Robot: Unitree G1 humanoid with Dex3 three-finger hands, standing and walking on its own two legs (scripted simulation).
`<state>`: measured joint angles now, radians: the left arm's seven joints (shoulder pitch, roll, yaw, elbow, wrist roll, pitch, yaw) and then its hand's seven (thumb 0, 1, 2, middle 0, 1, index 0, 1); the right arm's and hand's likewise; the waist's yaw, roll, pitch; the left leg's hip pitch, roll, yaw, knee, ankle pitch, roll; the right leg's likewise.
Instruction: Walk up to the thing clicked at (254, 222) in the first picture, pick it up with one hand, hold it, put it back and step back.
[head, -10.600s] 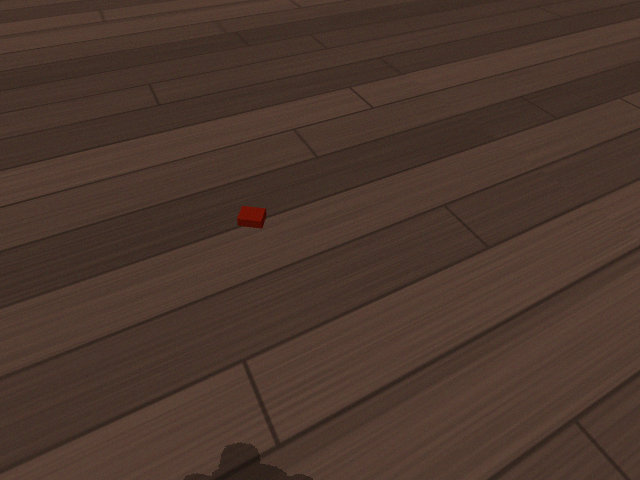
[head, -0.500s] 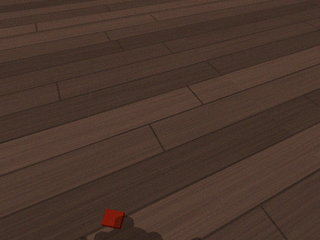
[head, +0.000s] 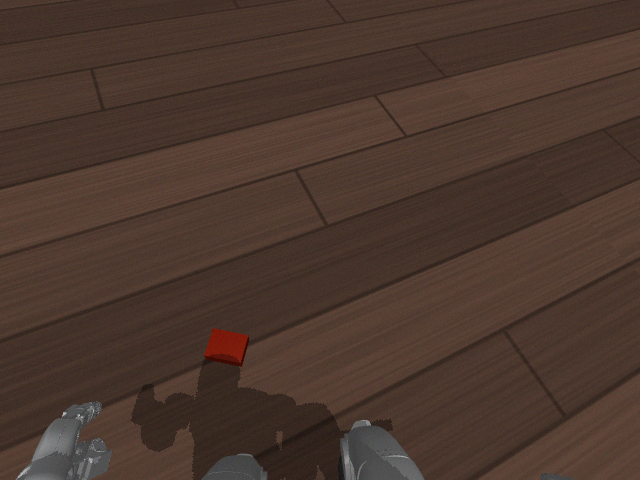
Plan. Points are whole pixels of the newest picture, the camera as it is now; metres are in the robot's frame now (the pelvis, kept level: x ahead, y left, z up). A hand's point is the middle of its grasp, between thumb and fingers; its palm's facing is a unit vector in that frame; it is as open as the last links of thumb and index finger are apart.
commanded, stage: walk up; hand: left
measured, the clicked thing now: (227, 347) +0.47 +0.21 -0.73
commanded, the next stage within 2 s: none
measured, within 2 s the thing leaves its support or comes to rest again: neither
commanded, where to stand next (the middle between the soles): +0.08 -0.02 m, yaw +0 degrees
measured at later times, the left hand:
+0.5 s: hand out of the picture -0.02 +0.23 -0.12, palm faces -0.06 -0.91 -0.40, open 7.3 cm
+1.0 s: hand out of the picture -0.19 +0.23 -0.14, palm faces +0.00 -0.95 -0.33, open 7.3 cm
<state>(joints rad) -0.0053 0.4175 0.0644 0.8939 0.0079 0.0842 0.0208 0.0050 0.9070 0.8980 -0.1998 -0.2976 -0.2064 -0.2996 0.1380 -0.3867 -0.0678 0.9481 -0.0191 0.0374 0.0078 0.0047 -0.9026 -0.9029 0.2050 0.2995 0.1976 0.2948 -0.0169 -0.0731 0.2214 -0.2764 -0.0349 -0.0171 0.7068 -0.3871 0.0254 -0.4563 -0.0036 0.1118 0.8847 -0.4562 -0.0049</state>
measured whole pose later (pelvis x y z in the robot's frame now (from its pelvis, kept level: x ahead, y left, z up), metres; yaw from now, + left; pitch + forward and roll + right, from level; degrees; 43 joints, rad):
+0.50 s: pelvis -0.12 -0.02 +0.01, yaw -5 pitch -3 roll +2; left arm 0.18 0.35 0.07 0.85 0.03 0.07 -0.01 0.00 0.91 0.90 -0.20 -0.30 -0.21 -0.30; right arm 0.12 -0.40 -0.05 0.88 0.00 0.05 -0.03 0.01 -0.90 -0.90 0.21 0.30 0.20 0.30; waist 0.03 0.02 0.16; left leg -0.47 -0.07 -0.08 1.00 -0.50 -0.01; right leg -0.25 0.00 0.06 0.66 -0.36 -0.02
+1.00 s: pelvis -0.26 -0.04 +0.02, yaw -2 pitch -3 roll +0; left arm 0.24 0.40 0.08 0.87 0.01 0.07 -0.02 0.01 0.91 0.90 -0.20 -0.30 -0.21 -0.30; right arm 0.18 -0.35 -0.03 0.87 -0.04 -0.01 -0.01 0.01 -0.90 -0.90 0.21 0.30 0.20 0.30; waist 0.02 -0.06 0.11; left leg -0.27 0.03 0.00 0.57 -0.26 0.01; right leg -0.29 0.02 0.12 0.86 -0.49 0.01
